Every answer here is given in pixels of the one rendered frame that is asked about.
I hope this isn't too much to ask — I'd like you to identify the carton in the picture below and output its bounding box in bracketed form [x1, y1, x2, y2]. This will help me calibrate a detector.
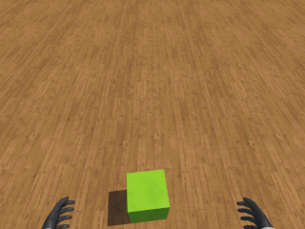
[127, 169, 170, 223]

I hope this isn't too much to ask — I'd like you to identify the robot right hand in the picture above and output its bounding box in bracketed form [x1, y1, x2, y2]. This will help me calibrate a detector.
[236, 197, 273, 229]

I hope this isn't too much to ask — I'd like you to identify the robot left hand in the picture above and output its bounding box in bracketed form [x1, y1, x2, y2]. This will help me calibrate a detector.
[41, 197, 75, 229]

